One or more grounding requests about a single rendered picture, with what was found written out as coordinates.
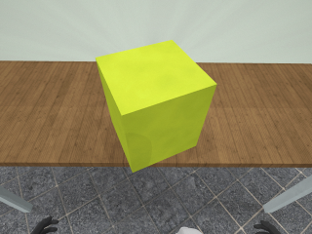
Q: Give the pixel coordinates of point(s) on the robot left hand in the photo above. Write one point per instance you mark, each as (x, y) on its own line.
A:
(41, 226)

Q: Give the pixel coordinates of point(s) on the robot right hand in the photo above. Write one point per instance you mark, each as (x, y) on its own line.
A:
(267, 226)

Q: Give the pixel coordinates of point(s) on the table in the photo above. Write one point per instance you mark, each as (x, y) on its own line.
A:
(55, 114)

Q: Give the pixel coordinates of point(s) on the carton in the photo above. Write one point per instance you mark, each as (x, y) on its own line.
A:
(158, 98)

